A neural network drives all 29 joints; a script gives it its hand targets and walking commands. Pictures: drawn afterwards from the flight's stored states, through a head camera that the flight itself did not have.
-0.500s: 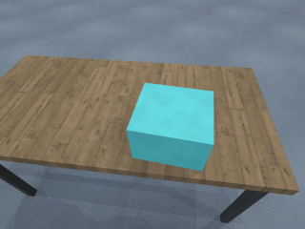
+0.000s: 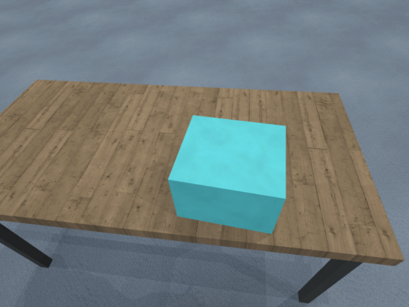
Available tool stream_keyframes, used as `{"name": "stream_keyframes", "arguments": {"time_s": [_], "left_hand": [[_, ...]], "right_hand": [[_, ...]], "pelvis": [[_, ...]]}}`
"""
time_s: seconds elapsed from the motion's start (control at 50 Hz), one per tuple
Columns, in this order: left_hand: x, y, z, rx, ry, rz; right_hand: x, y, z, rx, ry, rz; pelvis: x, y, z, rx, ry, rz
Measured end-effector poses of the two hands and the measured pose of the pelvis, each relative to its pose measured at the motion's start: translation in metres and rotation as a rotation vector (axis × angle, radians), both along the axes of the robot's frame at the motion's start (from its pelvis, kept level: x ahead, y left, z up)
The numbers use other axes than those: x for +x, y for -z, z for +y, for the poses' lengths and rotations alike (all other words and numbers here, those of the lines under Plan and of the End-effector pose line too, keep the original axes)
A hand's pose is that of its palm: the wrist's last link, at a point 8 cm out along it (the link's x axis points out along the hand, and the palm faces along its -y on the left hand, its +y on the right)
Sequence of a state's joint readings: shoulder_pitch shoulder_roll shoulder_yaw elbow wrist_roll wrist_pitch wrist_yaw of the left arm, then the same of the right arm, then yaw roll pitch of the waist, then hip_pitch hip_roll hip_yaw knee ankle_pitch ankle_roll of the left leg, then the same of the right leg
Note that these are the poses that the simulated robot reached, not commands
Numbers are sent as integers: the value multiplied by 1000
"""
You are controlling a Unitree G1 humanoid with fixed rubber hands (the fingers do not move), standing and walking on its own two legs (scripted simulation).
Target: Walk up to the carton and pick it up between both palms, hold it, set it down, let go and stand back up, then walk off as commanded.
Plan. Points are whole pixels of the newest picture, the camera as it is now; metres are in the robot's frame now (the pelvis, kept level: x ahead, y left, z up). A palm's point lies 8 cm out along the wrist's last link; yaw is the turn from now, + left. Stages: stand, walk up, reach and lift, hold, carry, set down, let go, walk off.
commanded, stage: walk up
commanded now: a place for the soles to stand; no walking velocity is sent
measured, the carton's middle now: (230, 171) +0.45 -0.04 -0.03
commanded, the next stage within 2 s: none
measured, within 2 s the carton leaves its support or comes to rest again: neither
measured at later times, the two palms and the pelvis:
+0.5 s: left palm out of the picture +0.08 +0.32 -0.09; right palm out of the picture +0.09 -0.31 -0.11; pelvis +0.00 +0.00 +0.00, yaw +0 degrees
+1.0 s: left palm out of the picture +0.08 +0.33 -0.09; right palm out of the picture +0.10 -0.31 -0.10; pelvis +0.01 +0.01 +0.00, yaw +0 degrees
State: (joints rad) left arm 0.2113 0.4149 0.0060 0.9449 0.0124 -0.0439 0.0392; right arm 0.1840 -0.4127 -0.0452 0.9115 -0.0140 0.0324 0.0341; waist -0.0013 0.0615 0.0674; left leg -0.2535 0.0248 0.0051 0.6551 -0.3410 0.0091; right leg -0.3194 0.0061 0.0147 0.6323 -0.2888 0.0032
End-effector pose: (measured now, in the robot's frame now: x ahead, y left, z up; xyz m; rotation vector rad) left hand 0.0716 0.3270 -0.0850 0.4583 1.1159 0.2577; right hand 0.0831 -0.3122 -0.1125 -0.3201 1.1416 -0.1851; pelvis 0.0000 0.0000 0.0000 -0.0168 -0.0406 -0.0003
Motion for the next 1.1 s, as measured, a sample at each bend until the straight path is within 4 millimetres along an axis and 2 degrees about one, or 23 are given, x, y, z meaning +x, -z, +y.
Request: {"name": "stream_keyframes", "arguments": {"time_s": [0.2, 0.38, 0.52, 0.68, 0.8, 0.96, 1.1], "left_hand": [[14, -4, -10, 3, 19, -32], [1, 3, 1, -10, 7, -5], [9, 1, -4, -15, 15, -29], [13, 4, 3, -23, 14, -27], [16, 4, 0, -23, 15, -31], [11, 4, 4, -19, 8, -21], [16, 2, -3, -11, 16, -20]], "right_hand": [[11, 0, -9, 4, 3, -8], [3, -4, 1, -9, 3, -8], [8, -5, -3, -9, 4, -19], [15, -9, 5, -16, -3, -28], [18, -9, 2, -16, 0, -27], [17, -9, 6, -17, -3, -25], [20, -4, -1, -8, 0, -10]], "pelvis": [[8, -1, -9, 11, 4, 9], [-1, 0, 2, -1, 4, 0], [3, 0, -2, 5, 4, 6], [8, -1, 6, -2, 2, 13], [10, -1, 3, 2, 3, 15], [8, -1, 7, 1, 0, 12], [12, 0, -1, 9, 2, 18]]}}
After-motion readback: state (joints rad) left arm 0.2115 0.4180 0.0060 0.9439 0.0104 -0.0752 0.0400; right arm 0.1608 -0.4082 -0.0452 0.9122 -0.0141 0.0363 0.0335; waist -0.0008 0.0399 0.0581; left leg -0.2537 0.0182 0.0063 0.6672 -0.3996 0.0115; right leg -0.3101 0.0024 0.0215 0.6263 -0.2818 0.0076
